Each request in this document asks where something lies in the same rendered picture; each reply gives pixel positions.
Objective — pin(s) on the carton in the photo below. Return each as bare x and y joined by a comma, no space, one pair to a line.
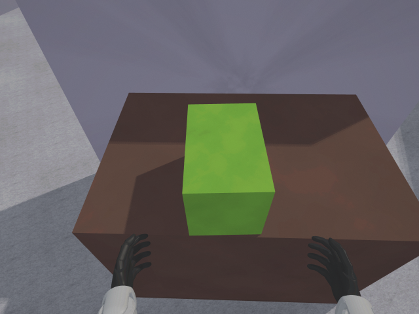
227,182

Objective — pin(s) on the robot left forearm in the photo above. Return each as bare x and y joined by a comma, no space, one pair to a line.
119,300

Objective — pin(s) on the robot right hand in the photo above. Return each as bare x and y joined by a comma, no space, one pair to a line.
339,273

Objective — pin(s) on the pedestal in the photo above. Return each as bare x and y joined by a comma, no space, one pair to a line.
333,176

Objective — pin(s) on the robot left hand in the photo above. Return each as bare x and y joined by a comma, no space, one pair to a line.
124,271

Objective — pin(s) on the robot right forearm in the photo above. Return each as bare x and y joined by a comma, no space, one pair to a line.
352,304

